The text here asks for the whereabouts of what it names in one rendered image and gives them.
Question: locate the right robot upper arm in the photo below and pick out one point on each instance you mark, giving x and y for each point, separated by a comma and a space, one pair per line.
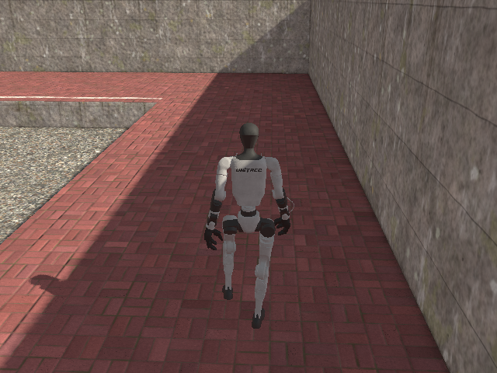
276, 177

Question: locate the left robot forearm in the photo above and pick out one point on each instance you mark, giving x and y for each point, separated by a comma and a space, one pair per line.
215, 206

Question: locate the left robot upper arm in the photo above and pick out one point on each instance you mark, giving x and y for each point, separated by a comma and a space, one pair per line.
221, 177

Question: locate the robot left hand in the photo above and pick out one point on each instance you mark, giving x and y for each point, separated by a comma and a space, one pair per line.
209, 240

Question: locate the robot head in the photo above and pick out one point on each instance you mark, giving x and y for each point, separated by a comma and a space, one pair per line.
249, 133

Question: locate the right robot shin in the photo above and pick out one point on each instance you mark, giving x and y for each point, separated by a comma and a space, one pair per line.
260, 292

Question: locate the robot right hand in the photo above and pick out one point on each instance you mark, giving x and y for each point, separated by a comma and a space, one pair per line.
282, 223

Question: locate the right robot forearm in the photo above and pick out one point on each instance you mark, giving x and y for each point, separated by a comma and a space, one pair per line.
282, 206

